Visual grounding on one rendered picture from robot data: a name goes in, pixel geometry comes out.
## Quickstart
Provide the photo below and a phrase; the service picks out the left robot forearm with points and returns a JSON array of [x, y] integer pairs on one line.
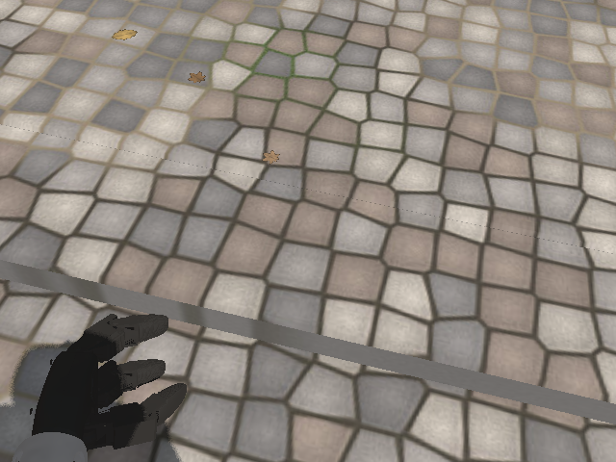
[[51, 447]]

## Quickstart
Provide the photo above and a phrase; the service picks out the robot left hand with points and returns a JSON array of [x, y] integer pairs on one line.
[[75, 388]]

